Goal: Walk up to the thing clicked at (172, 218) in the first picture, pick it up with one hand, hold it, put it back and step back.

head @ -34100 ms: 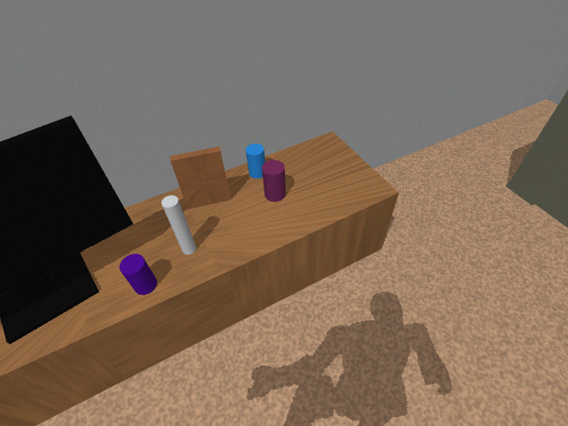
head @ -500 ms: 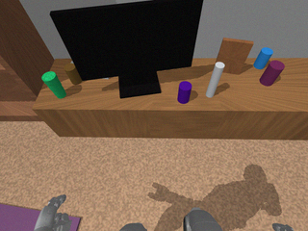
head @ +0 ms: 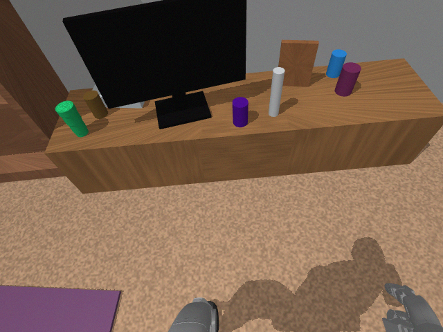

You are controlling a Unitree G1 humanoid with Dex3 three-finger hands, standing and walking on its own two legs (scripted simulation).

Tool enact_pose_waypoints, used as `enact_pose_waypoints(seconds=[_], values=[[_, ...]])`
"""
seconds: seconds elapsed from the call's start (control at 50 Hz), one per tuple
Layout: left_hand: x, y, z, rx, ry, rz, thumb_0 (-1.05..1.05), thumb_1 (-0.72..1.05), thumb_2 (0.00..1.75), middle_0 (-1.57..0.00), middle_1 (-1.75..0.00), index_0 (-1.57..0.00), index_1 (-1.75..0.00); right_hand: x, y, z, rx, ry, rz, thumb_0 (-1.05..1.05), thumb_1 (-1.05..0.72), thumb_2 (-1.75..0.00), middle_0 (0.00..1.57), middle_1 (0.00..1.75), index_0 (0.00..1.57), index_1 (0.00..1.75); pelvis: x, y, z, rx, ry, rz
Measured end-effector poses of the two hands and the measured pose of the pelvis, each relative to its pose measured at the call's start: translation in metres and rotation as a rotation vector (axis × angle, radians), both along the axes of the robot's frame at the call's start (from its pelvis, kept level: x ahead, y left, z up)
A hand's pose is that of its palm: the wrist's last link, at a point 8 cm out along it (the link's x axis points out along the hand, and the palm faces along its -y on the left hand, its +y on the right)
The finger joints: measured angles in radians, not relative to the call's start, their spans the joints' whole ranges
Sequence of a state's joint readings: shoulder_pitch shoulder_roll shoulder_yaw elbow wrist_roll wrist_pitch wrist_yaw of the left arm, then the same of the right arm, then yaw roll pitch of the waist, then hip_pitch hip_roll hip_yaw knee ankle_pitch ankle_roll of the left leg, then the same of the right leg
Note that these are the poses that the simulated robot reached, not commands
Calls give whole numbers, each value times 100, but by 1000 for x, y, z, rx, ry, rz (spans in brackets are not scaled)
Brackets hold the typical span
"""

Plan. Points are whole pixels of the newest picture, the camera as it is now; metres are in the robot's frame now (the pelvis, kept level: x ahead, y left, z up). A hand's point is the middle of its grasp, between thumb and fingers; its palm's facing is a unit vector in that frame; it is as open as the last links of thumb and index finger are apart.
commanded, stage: step back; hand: right
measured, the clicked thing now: (275, 93) +1.00 -0.18 -0.29
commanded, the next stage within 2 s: stand in 1.42 s
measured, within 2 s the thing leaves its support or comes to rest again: neither
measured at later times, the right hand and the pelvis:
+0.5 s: hand out of the picture -0.02 -0.26 -0.12, palm faces -0.13 +0.90 -0.41, open 7.4 cm; pelvis -0.13 -0.01 +0.01, yaw +5 degrees
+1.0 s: hand out of the picture -0.05 -0.26 -0.14, palm faces -0.10 +0.94 -0.32, open 7.4 cm; pelvis -0.14 -0.02 +0.01, yaw +4 degrees
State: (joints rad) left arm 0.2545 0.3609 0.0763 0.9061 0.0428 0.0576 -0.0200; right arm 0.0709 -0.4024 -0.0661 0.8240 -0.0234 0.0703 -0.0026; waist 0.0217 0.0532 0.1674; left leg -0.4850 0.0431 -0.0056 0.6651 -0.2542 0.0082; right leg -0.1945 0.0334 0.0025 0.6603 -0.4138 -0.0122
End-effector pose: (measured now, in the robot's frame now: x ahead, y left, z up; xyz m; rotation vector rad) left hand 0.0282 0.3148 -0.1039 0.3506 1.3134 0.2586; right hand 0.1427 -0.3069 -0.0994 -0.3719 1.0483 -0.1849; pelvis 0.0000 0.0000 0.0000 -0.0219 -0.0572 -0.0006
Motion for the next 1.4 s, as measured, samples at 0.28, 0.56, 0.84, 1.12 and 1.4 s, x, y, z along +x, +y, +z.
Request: enact_pose_waypoints(seconds=[0.28, 0.56, 0.84, 1.12, 1.4], values=[[-28, 0, 19, 55, -197, -2, 0, 90, 90, -20, -30, -21, -30, -139, -5, -13, -21, 214, 34, 1, -91, -90, 21, 30, 20, 30, -78, -9, 4, 35, 42, 100], [-107, -31, -6, -76, -175, 30, 0, 90, 90, -20, -30, -21, -30, -163, -5, 16, -28, 48, 77, 1, -90, -90, 21, 30, 21, 30, -140, -21, 9, 22, 21, 75], [-182, -20, 5, -8, -72, 85, 0, 90, 90, -20, -30, -21, -30, -184, -13, 1, 15, 81, 61, 1, -91, -90, 21, 30, 20, 30, -154, -19, 10, 36, 7, 87], [-132, -11, 1, -12, -103, 39, 0, 90, 90, -20, -30, -21, -30, -183, 0, -7, 37, 138, 14, 1, -91, -90, 21, 30, 20, 30, -129, -10, 8, 17, 24, 77], [-64, -8, 2, -15, -184, -2, 0, 90, 90, -20, -30, -21, -30, -140, 3, -2, 13, 106, -4, 1, -91, -90, 21, 30, 20, 30, -103, -5, 7, 21, 24, 64]])
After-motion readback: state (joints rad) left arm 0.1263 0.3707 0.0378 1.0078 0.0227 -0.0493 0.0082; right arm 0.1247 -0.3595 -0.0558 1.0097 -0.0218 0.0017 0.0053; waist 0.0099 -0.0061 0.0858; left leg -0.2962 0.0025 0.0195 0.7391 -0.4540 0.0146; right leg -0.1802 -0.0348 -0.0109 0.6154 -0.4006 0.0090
